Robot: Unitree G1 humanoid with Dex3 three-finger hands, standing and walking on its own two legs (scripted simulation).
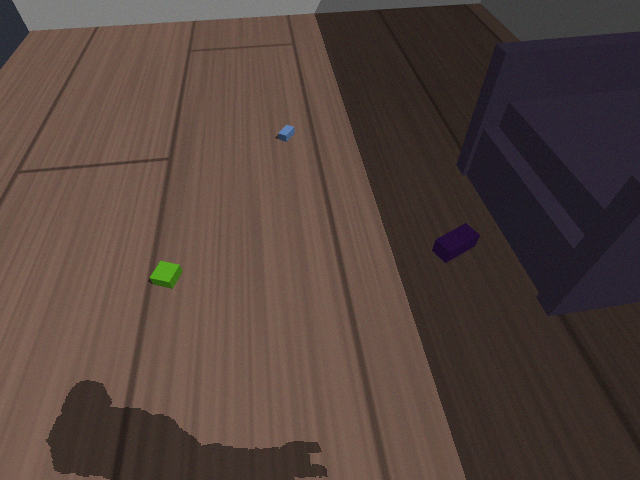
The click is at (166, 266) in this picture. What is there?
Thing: small box
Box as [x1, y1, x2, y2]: [150, 261, 182, 288]
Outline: 160,261 150,276 150,279 154,284 172,288 182,271 179,265
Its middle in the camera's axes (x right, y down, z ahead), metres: -0.59 +0.13 +1.50
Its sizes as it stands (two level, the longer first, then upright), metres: 0.083 0.082 0.044
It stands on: the floor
